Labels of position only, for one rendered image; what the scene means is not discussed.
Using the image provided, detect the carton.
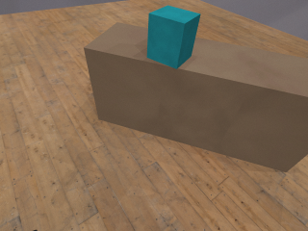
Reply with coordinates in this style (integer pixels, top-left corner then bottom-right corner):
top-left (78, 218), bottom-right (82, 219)
top-left (146, 5), bottom-right (201, 69)

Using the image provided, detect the pedestal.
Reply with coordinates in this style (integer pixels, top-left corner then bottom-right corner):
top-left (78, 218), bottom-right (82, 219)
top-left (84, 22), bottom-right (308, 172)

